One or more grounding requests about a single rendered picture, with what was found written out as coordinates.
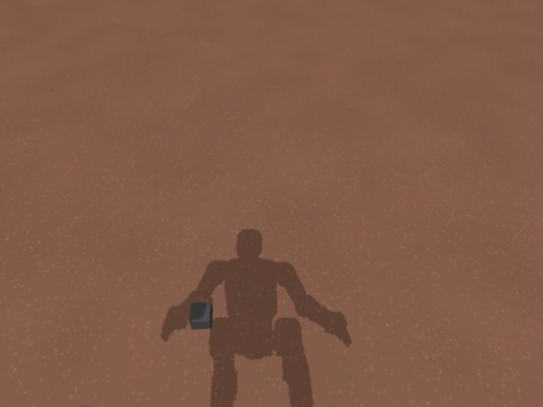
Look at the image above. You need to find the cube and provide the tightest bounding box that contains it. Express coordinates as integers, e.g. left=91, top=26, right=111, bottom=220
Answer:
left=189, top=302, right=213, bottom=329

